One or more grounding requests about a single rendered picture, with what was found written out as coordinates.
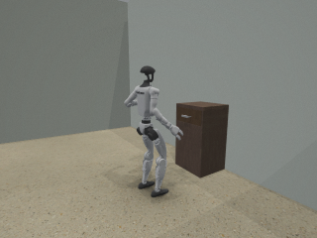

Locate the right robot hand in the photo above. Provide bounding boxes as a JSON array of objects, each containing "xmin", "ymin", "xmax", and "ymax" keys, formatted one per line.
[{"xmin": 169, "ymin": 125, "xmax": 183, "ymax": 141}]

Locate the left robot upper arm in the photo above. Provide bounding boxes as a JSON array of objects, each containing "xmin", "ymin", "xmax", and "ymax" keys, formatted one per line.
[{"xmin": 124, "ymin": 85, "xmax": 140, "ymax": 108}]

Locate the left robot foot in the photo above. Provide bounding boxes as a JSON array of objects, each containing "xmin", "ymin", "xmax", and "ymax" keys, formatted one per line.
[{"xmin": 138, "ymin": 180, "xmax": 155, "ymax": 189}]

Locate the cabinet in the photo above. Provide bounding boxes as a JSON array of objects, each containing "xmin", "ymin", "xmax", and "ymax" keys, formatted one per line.
[{"xmin": 175, "ymin": 101, "xmax": 229, "ymax": 178}]

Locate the drawer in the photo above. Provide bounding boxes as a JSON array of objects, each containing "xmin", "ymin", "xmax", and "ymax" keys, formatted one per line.
[{"xmin": 177, "ymin": 107, "xmax": 202, "ymax": 127}]

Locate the robot foot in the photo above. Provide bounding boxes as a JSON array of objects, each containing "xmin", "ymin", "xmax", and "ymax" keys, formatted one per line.
[
  {"xmin": 138, "ymin": 180, "xmax": 155, "ymax": 189},
  {"xmin": 151, "ymin": 188, "xmax": 168, "ymax": 197}
]

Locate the right robot forearm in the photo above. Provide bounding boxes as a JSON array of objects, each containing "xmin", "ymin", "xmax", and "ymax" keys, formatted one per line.
[{"xmin": 153, "ymin": 108, "xmax": 173, "ymax": 130}]

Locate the right robot upper arm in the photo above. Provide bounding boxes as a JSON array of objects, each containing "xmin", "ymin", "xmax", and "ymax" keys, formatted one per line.
[{"xmin": 149, "ymin": 87, "xmax": 159, "ymax": 116}]

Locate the right robot foot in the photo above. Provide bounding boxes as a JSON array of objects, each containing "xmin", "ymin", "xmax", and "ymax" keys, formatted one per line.
[{"xmin": 151, "ymin": 188, "xmax": 168, "ymax": 197}]

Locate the left robot forearm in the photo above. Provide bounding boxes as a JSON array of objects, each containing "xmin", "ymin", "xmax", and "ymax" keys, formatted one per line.
[{"xmin": 132, "ymin": 99, "xmax": 138, "ymax": 106}]

